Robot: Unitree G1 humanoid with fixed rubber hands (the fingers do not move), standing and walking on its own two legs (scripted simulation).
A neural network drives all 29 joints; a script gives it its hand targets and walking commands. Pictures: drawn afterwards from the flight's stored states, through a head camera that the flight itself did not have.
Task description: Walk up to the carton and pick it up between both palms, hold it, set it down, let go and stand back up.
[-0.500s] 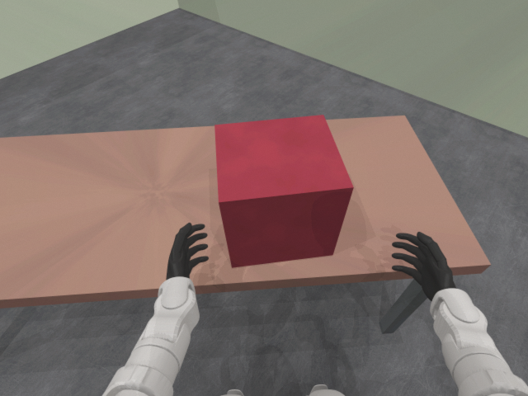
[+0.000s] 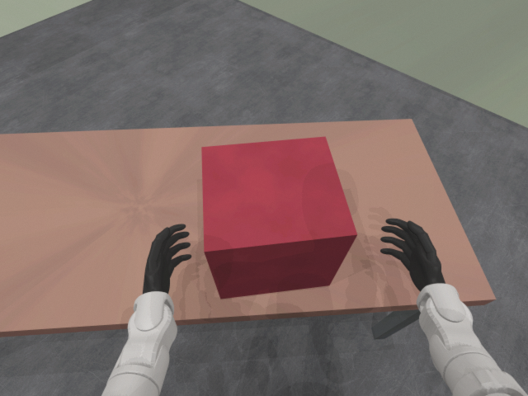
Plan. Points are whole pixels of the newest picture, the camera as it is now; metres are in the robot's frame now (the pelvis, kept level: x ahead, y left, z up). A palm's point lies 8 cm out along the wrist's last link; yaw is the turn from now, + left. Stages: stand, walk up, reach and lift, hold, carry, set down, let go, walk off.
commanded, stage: reach and lift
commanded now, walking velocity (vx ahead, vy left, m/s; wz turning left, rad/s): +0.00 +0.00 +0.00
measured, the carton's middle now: (270, 221) +0.44 -0.01 -0.07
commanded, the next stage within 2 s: none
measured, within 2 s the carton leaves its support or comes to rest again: neither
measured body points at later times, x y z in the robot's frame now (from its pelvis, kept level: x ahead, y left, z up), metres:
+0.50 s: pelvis -0.02 +0.02 +0.00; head +0.07 +0.00 +0.44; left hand +0.39 +0.17 +0.01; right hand +0.38 -0.25 +0.02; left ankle -0.03 +0.10 -0.72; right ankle -0.03 -0.09 -0.72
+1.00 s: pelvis -0.06 +0.01 -0.02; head +0.07 -0.01 +0.41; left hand +0.45 +0.18 +0.06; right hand +0.44 -0.23 +0.05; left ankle -0.03 +0.10 -0.72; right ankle -0.03 -0.09 -0.72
